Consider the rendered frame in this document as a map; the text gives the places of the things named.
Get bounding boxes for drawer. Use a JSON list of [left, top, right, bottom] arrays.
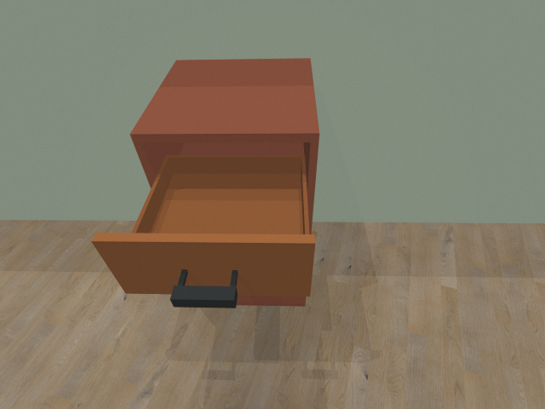
[[91, 155, 315, 297]]

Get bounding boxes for handle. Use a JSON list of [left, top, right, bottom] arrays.
[[170, 269, 238, 308]]

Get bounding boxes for cabinet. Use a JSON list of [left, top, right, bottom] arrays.
[[130, 58, 319, 307]]

